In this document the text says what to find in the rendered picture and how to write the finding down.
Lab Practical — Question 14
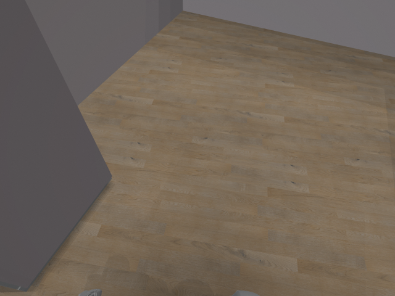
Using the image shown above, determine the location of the fridge door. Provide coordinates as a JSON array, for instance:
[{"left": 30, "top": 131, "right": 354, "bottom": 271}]
[{"left": 0, "top": 0, "right": 112, "bottom": 288}]

